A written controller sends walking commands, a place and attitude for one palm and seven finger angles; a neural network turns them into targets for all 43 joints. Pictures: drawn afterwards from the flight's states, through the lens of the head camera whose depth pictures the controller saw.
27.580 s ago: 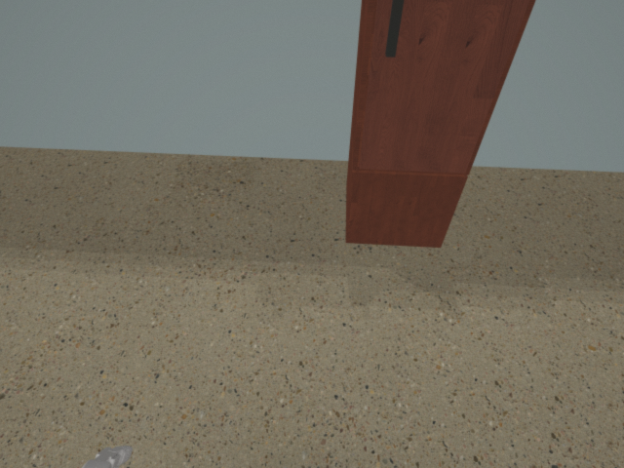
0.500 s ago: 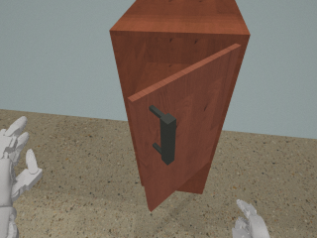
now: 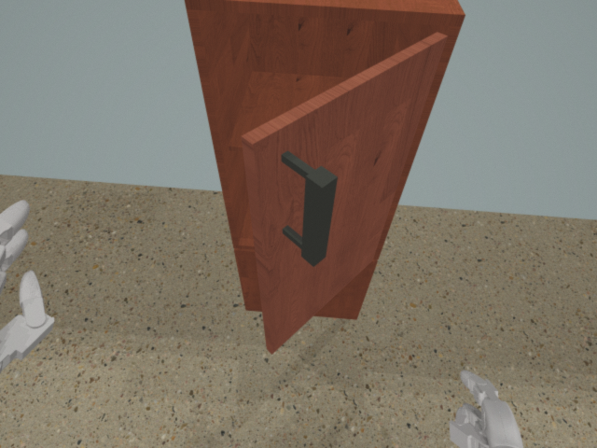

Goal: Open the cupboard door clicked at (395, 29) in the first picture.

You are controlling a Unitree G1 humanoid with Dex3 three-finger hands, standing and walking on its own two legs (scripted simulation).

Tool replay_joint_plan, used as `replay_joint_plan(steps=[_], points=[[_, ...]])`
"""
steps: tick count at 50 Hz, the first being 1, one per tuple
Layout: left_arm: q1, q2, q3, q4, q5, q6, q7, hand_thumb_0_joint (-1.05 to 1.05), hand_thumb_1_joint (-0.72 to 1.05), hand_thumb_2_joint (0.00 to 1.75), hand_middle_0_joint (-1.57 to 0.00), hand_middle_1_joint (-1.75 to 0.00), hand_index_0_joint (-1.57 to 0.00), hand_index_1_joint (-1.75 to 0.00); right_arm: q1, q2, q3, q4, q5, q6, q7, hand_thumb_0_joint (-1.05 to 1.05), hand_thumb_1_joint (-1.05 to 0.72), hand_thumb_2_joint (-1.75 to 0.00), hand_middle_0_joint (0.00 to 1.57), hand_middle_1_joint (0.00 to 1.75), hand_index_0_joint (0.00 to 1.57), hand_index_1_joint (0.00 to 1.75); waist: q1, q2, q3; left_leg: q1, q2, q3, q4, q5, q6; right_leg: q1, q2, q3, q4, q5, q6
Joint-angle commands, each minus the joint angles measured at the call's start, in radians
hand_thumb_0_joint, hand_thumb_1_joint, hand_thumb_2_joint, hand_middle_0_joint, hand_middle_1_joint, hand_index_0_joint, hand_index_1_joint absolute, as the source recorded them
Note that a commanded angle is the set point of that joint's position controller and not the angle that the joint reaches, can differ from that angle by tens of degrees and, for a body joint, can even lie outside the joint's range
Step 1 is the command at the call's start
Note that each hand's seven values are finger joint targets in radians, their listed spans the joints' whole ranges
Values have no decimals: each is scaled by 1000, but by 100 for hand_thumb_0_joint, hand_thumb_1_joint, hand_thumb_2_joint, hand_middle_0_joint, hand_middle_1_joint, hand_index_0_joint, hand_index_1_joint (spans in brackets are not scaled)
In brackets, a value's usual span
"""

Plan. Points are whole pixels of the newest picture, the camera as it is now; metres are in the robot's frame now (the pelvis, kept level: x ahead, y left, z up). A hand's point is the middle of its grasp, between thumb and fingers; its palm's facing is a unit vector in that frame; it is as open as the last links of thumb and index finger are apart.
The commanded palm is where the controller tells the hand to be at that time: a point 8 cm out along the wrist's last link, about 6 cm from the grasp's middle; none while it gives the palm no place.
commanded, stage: step back with the hand held close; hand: left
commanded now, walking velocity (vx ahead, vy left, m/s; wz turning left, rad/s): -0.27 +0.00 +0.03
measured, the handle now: (303, 211) +0.37 +0.02 +0.14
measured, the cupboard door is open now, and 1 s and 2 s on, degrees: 49 49 49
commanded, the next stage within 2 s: stop stepping back and stand still in 0.68 s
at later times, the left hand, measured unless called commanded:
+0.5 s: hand out of the picture +0.11 +0.30 +0.16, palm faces +0.48 -0.78 -0.41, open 7.4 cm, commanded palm +0.04 +0.34 +0.18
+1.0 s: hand out of the picture +0.00 +0.28 +0.18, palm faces +0.42 -0.78 -0.47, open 7.4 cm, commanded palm -0.03 +0.31 +0.18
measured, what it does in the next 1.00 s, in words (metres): walks backwards: right foot, then left foot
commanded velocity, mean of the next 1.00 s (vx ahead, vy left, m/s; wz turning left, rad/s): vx -0.18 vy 0.02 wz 0.01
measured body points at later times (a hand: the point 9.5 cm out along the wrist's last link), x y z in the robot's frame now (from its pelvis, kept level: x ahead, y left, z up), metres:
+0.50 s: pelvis -0.09 +0.03 -0.02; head -0.07 +0.06 +0.43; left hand +0.08 +0.34 +0.18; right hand +0.07 -0.21 -0.09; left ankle +0.00 +0.10 -0.74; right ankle -0.05 -0.11 -0.70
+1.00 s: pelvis -0.18 +0.01 -0.01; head -0.21 +0.03 +0.43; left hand -0.03 +0.32 +0.20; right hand -0.05 -0.24 -0.09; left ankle -0.13 +0.10 -0.74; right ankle -0.31 -0.09 -0.74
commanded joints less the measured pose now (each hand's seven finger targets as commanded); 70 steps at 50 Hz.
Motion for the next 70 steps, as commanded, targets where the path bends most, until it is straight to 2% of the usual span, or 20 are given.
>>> replay_joint_plan(steps=[1,9,15,19,21,22,26,32,37,39,42,44,48,53,56,58,61,64,66,70], points=[[17,184,182,-223,8,-87,34,0,90,90,-20,-30,-20,-30,-92,-118,-36,-166,-11,-62,-5,0,-90,-90,20,30,20,30,18,140,-195,-29,145,-165,-113,208,11,115,-72,82,42,169,17],[-44,118,157,-147,36,-110,28,0,90,90,-20,-30,-20,-30,-58,-125,-30,-164,-16,-105,1,0,-90,-90,20,30,20,30,0,66,-82,-431,200,-227,-216,-386,65,226,-48,96,185,-33,22],[-149,140,124,-211,43,-130,49,0,90,90,-20,-30,-20,-30,-29,-105,-30,-118,-29,-126,11,0,-90,-90,20,30,20,30,-19,-181,-76,-11,17,-95,315,-229,-27,-307,-308,344,-216,-400,-113],[-141,171,160,-256,33,-139,59,0,90,90,-20,-30,-20,-30,-46,-108,-16,-118,-34,-133,2,0,-90,-90,20,30,20,30,-22,-40,-97,0,55,-139,44,-180,-11,-244,-208,175,-44,-211,-51],[-134,202,206,-311,43,-163,64,0,90,90,-20,-30,-20,-30,-76,-140,-25,-135,-38,-148,-12,0,-90,-90,20,30,20,30,-4,339,-87,-280,271,-418,-281,-325,71,-35,-15,38,350,-183,34],[-123,187,214,-309,47,-172,63,0,90,90,-20,-30,-20,-30,-54,-96,-21,-128,-53,-162,-9,0,-90,-90,20,30,20,30,-8,364,-131,-350,352,-502,-383,-367,118,34,25,69,615,-258,33],[-77,160,208,-264,28,-174,62,0,90,90,-20,-30,-20,-30,-42,-91,-45,-86,-48,-193,15,0,-90,-90,20,30,20,30,-1,84,-161,-111,314,-356,-252,-86,120,-125,13,108,664,-277,37],[-61,93,98,-268,6,-142,40,0,90,90,-20,-30,-20,-30,-37,-92,-27,-36,-48,-209,36,0,-90,-90,20,30,20,30,-15,239,-199,64,232,-270,-363,-103,33,-50,59,-1,314,-342,34],[-28,181,168,-296,-25,-165,25,0,90,90,-20,-30,-20,-30,-43,-75,-19,-41,-55,-194,40,0,-90,-90,20,30,20,30,7,238,-302,167,172,-174,-312,143,-48,100,65,-36,-87,-211,-8],[-27,238,214,-316,-37,-190,10,0,90,90,-20,-30,-20,-30,-51,-70,-16,-46,-51,-169,43,0,-90,-90,20,30,20,30,6,120,-303,255,125,-89,-149,173,-72,28,-21,32,-243,-77,-31],[13,297,290,-312,-42,-195,24,0,90,90,-20,-30,-20,-30,-98,-57,0,-66,-47,-158,34,0,-90,-90,20,30,20,30,16,-59,-255,175,5,-36,298,-69,-78,-175,-302,174,-259,20,-110],[47,245,272,-267,-27,-161,16,0,90,90,-20,-30,-20,-30,-100,-72,-8,-86,-16,-158,27,0,-90,-90,20,30,20,30,18,-174,-194,-67,-9,-82,429,-81,-56,-33,-272,166,-122,317,-101],[-67,163,181,-88,-11,-106,20,0,90,90,-20,-30,-20,-30,-73,-77,7,-46,-17,-156,4,0,-90,-90,20,30,20,30,-28,-18,-54,41,26,-32,87,54,-33,-51,-201,101,-79,236,-48],[-248,148,87,-29,24,-117,20,0,90,90,-20,-30,-20,-30,-42,-115,1,-43,-19,-178,-5,0,-90,-90,20,30,20,30,-24,74,-76,127,115,-218,-50,313,50,-39,-50,28,52,166,56],[-282,175,99,-159,23,-143,18,0,90,90,-20,-30,-20,-30,-73,-113,-4,-53,-31,-212,-3,0,-90,-90,20,30,20,30,-5,108,-72,4,188,-399,-279,-121,65,38,-4,44,107,-195,31],[-188,169,124,-235,26,-148,26,0,90,90,-20,-30,-20,-30,-85,-99,0,-76,-40,-223,1,0,-90,-90,20,30,20,30,9,176,-69,-121,154,-346,-382,-392,24,140,12,8,63,-223,7],[30,231,229,-276,19,-151,31,0,90,90,-20,-30,-20,-30,-64,-83,-7,-96,-46,-223,16,0,-90,-90,20,30,20,30,20,190,-175,-113,69,-200,-290,-308,-50,229,-1,-11,-55,-220,-17],[112,199,240,-209,-9,-155,26,0,90,90,-20,-30,-20,-30,-56,-66,-17,-82,-43,-186,24,0,-90,-90,20,30,20,30,-3,-71,-151,29,-7,-96,132,-60,-68,-50,-205,250,-263,-323,-116],[59,168,226,-171,-13,-153,32,0,90,90,-20,-30,-20,-30,-40,-74,-22,-58,-40,-172,21,0,-90,-90,20,30,20,30,-10,-59,-121,-19,0,-103,281,-34,-64,-91,-282,322,-257,-188,-157],[-141,107,110,-14,15,-140,26,0,90,90,-20,-30,-20,-30,-15,-99,-11,-26,-25,-195,0,0,-90,-90,20,30,20,30,-32,9,-38,100,55,-134,-23,87,-28,-95,-99,113,-110,-62,-10]])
